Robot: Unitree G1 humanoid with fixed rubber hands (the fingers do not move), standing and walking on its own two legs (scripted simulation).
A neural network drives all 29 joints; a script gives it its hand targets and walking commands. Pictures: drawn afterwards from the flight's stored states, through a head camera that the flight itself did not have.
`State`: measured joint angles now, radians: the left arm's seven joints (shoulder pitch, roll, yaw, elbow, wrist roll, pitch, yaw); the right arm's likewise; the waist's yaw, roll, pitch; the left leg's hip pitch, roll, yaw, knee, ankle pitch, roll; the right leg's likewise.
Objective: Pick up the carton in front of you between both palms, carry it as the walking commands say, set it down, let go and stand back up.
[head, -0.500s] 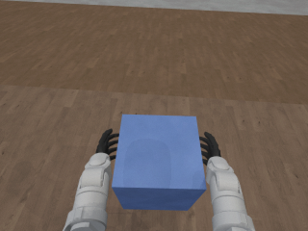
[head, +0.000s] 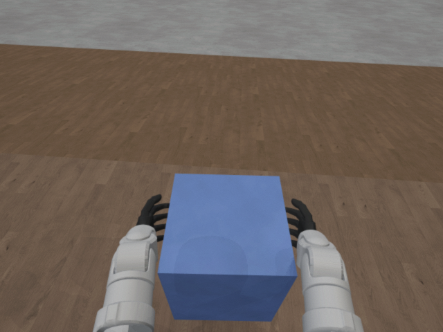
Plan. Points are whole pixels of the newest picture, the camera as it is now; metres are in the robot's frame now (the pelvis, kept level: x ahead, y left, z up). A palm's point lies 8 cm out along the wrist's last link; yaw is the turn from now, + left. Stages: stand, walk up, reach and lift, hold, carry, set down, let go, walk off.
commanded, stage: reach and lift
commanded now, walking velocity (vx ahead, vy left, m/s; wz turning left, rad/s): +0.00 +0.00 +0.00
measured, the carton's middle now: (225, 250) +0.31 +0.00 -0.04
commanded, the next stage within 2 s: hold in 0.72 s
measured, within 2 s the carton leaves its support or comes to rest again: neither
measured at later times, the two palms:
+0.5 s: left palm (147, 224) +0.31 +0.15 +0.04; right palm (306, 230) +0.31 -0.15 +0.04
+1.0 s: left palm (142, 226) +0.30 +0.15 +0.06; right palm (309, 231) +0.30 -0.15 +0.06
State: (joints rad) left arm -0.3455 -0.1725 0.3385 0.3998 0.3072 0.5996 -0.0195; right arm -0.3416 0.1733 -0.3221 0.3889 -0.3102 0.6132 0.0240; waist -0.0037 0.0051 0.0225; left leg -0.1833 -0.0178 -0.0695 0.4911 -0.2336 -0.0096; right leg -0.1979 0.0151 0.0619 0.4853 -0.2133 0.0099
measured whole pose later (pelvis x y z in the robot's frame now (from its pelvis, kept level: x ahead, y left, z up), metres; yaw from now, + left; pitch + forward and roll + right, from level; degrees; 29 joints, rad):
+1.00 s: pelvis +0.01 +0.00 +0.01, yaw +0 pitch -8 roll +0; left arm -0.25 -0.15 0.22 0.21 0.26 0.76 -0.01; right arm -0.25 0.15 -0.20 0.20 -0.26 0.77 0.01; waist 0.00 0.00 0.04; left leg -0.02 -0.01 -0.07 0.36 -0.20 -0.01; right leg -0.04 0.01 0.07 0.36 -0.18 0.01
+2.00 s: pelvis +0.28 +0.04 -0.02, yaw +1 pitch +4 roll +1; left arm -0.18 -0.13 0.13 -0.39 0.10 1.24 0.10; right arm -0.20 0.14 -0.11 -0.34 -0.09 1.22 -0.09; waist 0.02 -0.05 -0.13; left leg -0.45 0.04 0.24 0.56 -0.15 0.06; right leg -0.11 -0.13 -0.14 0.62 -0.48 0.05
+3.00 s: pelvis +0.96 +0.07 -0.01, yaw +1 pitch +3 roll +0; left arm -0.27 -0.10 0.16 -0.34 0.09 1.25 0.09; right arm -0.27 0.15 -0.13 -0.32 -0.10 1.24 -0.10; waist -0.03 -0.03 -0.04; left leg -0.44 0.04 0.26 0.58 -0.20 0.10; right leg -0.32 -0.06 -0.05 1.22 -0.44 -0.02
